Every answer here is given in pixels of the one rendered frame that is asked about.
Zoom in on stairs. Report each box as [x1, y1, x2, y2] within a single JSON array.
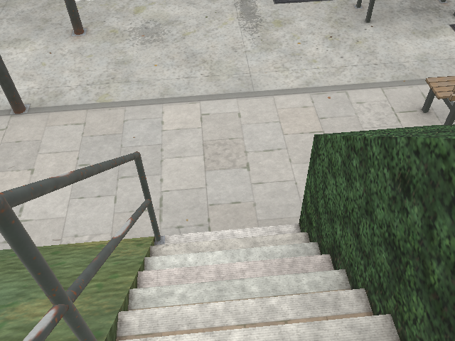
[[116, 224, 400, 341]]

